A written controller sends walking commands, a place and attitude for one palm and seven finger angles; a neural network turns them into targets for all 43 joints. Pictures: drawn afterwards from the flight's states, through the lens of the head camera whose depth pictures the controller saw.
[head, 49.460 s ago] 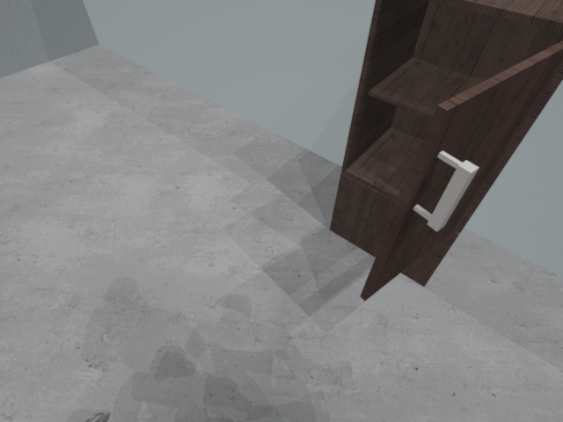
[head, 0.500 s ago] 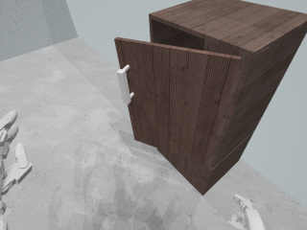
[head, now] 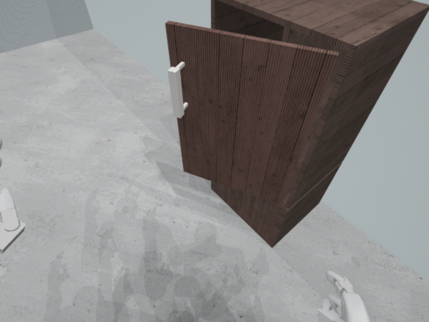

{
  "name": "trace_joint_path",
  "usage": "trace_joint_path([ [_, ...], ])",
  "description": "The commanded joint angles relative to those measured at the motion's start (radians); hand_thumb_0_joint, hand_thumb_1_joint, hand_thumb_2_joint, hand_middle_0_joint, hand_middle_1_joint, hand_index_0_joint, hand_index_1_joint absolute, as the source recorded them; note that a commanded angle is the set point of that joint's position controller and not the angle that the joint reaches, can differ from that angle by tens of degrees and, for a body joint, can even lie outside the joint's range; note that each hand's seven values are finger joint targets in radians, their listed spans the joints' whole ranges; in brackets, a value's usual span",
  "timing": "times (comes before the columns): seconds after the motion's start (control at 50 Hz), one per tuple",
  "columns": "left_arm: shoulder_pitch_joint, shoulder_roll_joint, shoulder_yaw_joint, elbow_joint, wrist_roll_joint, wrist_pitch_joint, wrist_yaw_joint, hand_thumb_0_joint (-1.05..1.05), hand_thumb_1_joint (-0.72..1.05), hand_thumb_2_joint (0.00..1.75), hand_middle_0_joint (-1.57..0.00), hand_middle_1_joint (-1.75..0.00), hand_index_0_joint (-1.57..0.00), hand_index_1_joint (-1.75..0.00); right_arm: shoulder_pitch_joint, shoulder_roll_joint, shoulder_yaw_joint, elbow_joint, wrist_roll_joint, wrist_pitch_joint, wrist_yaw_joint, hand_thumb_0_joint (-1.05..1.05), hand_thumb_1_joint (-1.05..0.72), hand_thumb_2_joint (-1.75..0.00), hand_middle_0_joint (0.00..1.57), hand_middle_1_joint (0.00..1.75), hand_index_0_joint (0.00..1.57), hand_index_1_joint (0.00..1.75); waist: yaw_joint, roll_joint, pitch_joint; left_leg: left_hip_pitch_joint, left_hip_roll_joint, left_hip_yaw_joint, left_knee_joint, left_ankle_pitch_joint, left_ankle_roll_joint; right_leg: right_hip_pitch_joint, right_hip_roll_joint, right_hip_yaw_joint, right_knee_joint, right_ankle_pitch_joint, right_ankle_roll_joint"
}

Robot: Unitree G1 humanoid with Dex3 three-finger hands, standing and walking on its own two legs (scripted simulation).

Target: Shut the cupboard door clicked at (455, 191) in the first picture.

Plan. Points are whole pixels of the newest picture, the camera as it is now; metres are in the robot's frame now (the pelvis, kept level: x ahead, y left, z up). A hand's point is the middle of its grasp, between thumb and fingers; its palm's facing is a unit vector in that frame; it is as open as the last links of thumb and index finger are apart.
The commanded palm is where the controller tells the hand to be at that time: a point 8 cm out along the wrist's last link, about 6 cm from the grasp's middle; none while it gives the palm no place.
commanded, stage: step back with the hand held close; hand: left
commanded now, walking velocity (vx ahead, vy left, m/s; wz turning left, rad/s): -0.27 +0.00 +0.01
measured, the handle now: (180, 90) +0.70 +0.15 +0.05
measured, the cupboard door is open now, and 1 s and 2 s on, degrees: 26 26 26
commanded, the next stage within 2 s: stop stepping back and stand still in 0.44 s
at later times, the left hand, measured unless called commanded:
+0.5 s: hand out of the picture +0.09 +0.27 +0.18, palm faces +0.48 -0.70 -0.52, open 7.4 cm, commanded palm +0.01 +0.30 +0.19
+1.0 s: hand out of the picture -0.03 +0.26 +0.20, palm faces +0.48 -0.77 -0.42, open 7.4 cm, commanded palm -0.08 +0.30 +0.19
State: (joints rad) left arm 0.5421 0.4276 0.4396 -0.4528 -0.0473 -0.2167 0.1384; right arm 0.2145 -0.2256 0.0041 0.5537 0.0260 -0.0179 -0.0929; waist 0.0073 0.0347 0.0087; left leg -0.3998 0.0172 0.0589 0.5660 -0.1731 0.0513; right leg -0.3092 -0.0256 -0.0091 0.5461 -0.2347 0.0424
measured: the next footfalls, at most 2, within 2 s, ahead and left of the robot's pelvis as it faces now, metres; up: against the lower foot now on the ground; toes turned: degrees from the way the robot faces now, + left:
left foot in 0.64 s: -0.03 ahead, +0.13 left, +0.00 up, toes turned +5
right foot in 0.92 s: -0.18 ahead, -0.07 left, +0.00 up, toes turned -2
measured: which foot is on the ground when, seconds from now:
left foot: down 0.00-0.50, up 0.52-0.62, down 0.64-0.90, up 0.92-1.00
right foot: down 0.00-0.64, up 0.66-0.90, down 0.92-1.00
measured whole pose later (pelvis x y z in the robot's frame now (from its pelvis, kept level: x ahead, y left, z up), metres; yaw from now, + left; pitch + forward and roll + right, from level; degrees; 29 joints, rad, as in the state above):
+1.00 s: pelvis -0.22 +0.00 +0.01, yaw +0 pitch -1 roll +0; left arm 0.51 0.46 0.42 -0.51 -0.05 -0.19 0.17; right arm 0.24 -0.18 0.03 0.67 -0.01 -0.06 -0.05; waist 0.03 -0.03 -0.05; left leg -0.55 0.03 0.02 0.91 -0.34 -0.02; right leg -0.18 0.05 -0.04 0.48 -0.29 -0.08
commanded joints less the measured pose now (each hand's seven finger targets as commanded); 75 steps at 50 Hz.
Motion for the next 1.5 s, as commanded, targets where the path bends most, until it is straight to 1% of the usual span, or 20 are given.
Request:
trace_joint_path([
  [0.0,-0.084,0.163,0.118,-0.216,0.008,-0.084,0.029,0.00,0.90,0.90,-0.20,-0.30,-0.20,-0.30,-0.082,-0.143,-0.057,-0.137,-0.010,-0.093,-0.009,0.00,-0.90,-0.90,0.20,0.30,0.20,0.30,-0.005,0.081,-0.082,-0.245,0.130,-0.143,-0.264,-0.496,0.034,0.217,0.035,0.047,0.027,-0.040,-0.027],
  [0.18,-0.119,0.188,0.102,-0.229,0.002,-0.106,0.055,0.00,0.90,0.90,-0.20,-0.30,-0.20,-0.30,-0.060,-0.114,-0.048,-0.084,-0.028,-0.114,0.003,0.00,-0.90,-0.90,0.20,0.30,0.20,0.30,-0.025,-0.040,-0.067,0.007,0.030,-0.077,-0.065,-0.282,-0.026,-0.109,-0.072,0.154,-0.208,-0.216,-0.081],
  [0.38,0.011,0.226,0.207,-0.244,0.004,-0.143,0.038,0.00,0.90,0.90,-0.20,-0.30,-0.20,-0.30,-0.092,-0.136,-0.072,-0.112,-0.018,-0.142,0.008,0.00,-0.90,-0.90,0.20,0.30,0.20,0.30,-0.004,0.166,-0.148,-0.355,0.187,-0.184,-0.273,-0.529,0.047,0.290,0.086,0.050,0.146,-0.061,-0.042],
  [0.44,0.008,0.237,0.213,-0.279,0.006,-0.133,0.039,0.00,0.90,0.90,-0.20,-0.30,-0.20,-0.30,-0.091,-0.115,-0.075,-0.114,-0.022,-0.139,0.020,0.00,-0.90,-0.90,0.20,0.30,0.20,0.30,-0.010,0.045,-0.107,-0.280,0.086,-0.075,-0.060,-0.527,-0.007,0.073,-0.019,0.223,-0.035,-0.254,-0.107],
  [0.5,-0.048,0.237,0.152,-0.253,0.008,-0.083,0.064,0.00,0.90,0.90,-0.20,-0.30,-0.20,-0.30,-0.057,-0.080,-0.083,-0.046,-0.038,-0.077,0.045,0.00,-0.90,-0.90,0.20,0.30,0.20,0.30,-0.020,-0.261,-0.099,0.096,-0.017,-0.040,0.628,-0.308,-0.095,-0.454,-0.319,0.496,-0.439,-0.583,-0.242],
  [0.56,-0.173,0.186,0.104,-0.224,0.019,-0.067,0.072,0.00,0.90,0.90,-0.20,-0.30,-0.20,-0.30,-0.006,-0.075,-0.049,-0.062,-0.035,-0.076,0.018,0.00,-0.90,-0.90,0.20,0.30,0.20,0.30,-0.041,-0.283,-0.032,0.215,0.033,-0.098,0.330,-0.363,-0.045,-0.469,-0.180,0.247,-0.306,-0.398,-0.134],
  [0.6,-0.295,0.168,0.071,-0.264,0.018,-0.077,0.070,0.00,0.90,0.90,-0.20,-0.30,-0.20,-0.30,-0.001,-0.144,-0.055,-0.047,-0.038,-0.103,-0.012,0.00,-0.90,-0.90,0.20,0.30,0.20,0.30,-0.061,0.091,0.014,0.113,0.072,-0.173,-0.151,-0.439,0.001,-0.341,-0.033,0.135,0.019,-0.372,-0.061],
  [0.62,-0.363,0.181,0.080,-0.345,0.025,-0.093,0.079,0.00,0.90,0.90,-0.20,-0.30,-0.20,-0.30,-0.024,-0.177,-0.062,-0.067,-0.034,-0.131,-0.025,0.00,-0.90,-0.90,0.20,0.30,0.20,0.30,-0.047,0.383,0.012,-0.044,0.276,-0.429,-0.382,-0.585,0.075,-0.226,0.062,0.019,0.357,-0.251,-0.012],
  [0.68,-0.213,0.158,0.102,-0.260,0.016,-0.070,0.049,0.00,0.90,0.90,-0.20,-0.30,-0.20,-0.30,-0.046,-0.123,-0.081,-0.063,-0.013,-0.177,0.020,0.00,-0.90,-0.90,0.20,0.30,0.20,0.30,-0.027,0.213,-0.061,-0.134,0.302,-0.390,-0.380,-0.646,0.096,-0.147,0.098,0.054,0.719,-0.216,0.001],
  [0.82,-0.042,0.178,0.094,-0.324,-0.004,0.000,0.058,0.00,0.90,0.90,-0.20,-0.30,-0.20,-0.30,-0.085,-0.093,-0.038,-0.074,-0.038,-0.129,0.040,0.00,-0.90,-0.90,0.20,0.30,0.20,0.30,-0.012,0.251,-0.080,-0.058,0.174,-0.116,-0.391,-0.546,-0.049,0.202,0.136,-0.144,-0.009,-0.237,-0.064],
  [0.86,-0.080,0.219,0.113,-0.317,0.000,0.006,0.055,0.00,0.90,0.90,-0.20,-0.30,-0.20,-0.30,-0.072,-0.081,-0.037,-0.066,-0.042,-0.104,0.032,0.00,-0.90,-0.90,0.20,0.30,0.20,0.30,-0.017,0.042,-0.090,-0.051,0.059,0.011,-0.049,-0.358,-0.070,0.205,-0.019,0.072,-0.260,-0.239,-0.148],
  [0.88,-0.107,0.265,0.150,-0.299,-0.008,0.003,0.055,0.00,0.90,0.90,-0.20,-0.30,-0.20,-0.30,-0.065,-0.079,-0.038,-0.058,-0.043,-0.089,0.032,0.00,-0.90,-0.90,0.20,0.30,0.20,0.30,-0.015,-0.159,-0.080,-0.090,0.017,0.009,0.255,-0.245,-0.071,0.098,-0.219,0.369,-0.385,-0.320,-0.234],
  [0.92,-0.194,0.251,0.147,-0.215,-0.009,-0.011,0.064,0.00,0.90,0.90,-0.20,-0.30,-0.20,-0.30,-0.079,-0.090,-0.032,-0.041,-0.033,-0.094,0.028,0.00,-0.90,-0.90,0.20,0.30,0.20,0.30,-0.015,-0.192,-0.073,-0.237,0.003,-0.062,0.509,-0.218,-0.082,0.065,-0.330,0.505,-0.429,-0.396,-0.291],
  [1.1,-0.160,0.161,0.046,-0.175,0.014,-0.021,0.076,0.00,0.90,0.90,-0.20,-0.30,-0.20,-0.30,-0.059,-0.099,-0.042,-0.047,-0.033,-0.125,-0.022,0.00,-0.90,-0.90,0.20,0.30,0.20,0.30,-0.014,-0.141,-0.021,0.152,0.001,0.073,-0.054,-0.168,-0.027,-0.030,-0.144,0.179,-0.264,-0.377,-0.181],
  [1.18,-0.134,0.213,0.117,-0.319,0.005,-0.055,0.074,0.00,0.90,0.90,-0.20,-0.30,-0.20,-0.30,-0.063,-0.138,-0.056,-0.069,-0.023,-0.144,-0.016,0.00,-0.90,-0.90,0.20,0.30,0.20,0.30,-0.015,0.197,-0.089,0.322,0.286,-0.345,-0.275,-0.091,0.085,-0.144,0.037,-0.013,0.149,-0.168,-0.043],
  [1.22,-0.109,0.248,0.166,-0.307,0.014,-0.046,0.063,0.00,0.90,0.90,-0.20,-0.30,-0.20,-0.30,-0.067,-0.116,-0.047,-0.044,-0.039,-0.149,-0.013,0.00,-0.90,-0.90,0.20,0.30,0.20,0.30,-0.018,0.243,-0.034,0.133,0.285,-0.312,-0.346,-0.277,0.089,-0.044,0.019,-0.014,0.167,-0.201,-0.041],
  [1.3,-0.045,0.189,0.139,-0.225,0.015,-0.036,0.061,0.00,0.90,0.90,-0.20,-0.30,-0.20,-0.30,-0.061,-0.113,-0.042,-0.046,-0.022,-0.147,0.009,0.00,-0.90,-0.90,0.20,0.30,0.20,0.30,-0.019,0.098,-0.007,-0.050,0.164,-0.087,-0.205,-0.305,0.009,0.175,0.009,0.015,-0.081,-0.047,-0.054],
  [1.36,0.008,0.171,0.121,-0.180,-0.002,-0.029,0.060,0.00,0.90,0.90,-0.20,-0.30,-0.20,-0.30,-0.043,-0.089,-0.049,-0.045,-0.015,-0.122,0.028,0.00,-0.90,-0.90,0.20,0.30,0.20,0.30,-0.026,-0.162,-0.037,-0.043,0.026,0.000,0.123,-0.181,-0.051,0.113,-0.198,0.369,-0.272,-0.035,-0.165],
  [1.38,-0.078,-0.033,-0.302,0.549,0.107,0.135,-0.091,0.00,0.90,0.90,-0.20,-0.30,-0.20,-0.30,-0.091,-0.189,-0.067,0.116,-0.037,-0.144,0.116,0.00,-0.90,-0.90,0.20,0.30,0.20,0.30,-0.057,-0.102,0.024,-0.141,0.094,-0.043,0.235,-0.109,-0.058,0.090,-0.295,0.184,-0.073,0.621,-0.187],
  [1.48,-0.189,-0.084,-0.357,0.739,0.076,0.208,-0.126,0.00,0.90,0.90,-0.20,-0.30,-0.20,-0.30,0.020,-0.136,-0.049,0.111,-0.044,-0.027,0.093,0.00,-0.90,-0.90,0.20,0.30,0.20,0.30,-0.022,-0.324,-0.103,0.054,0.042,-0.076,0.055,0.116,-0.042,0.142,-0.147,0.076,0.012,0.649,-0.132],
])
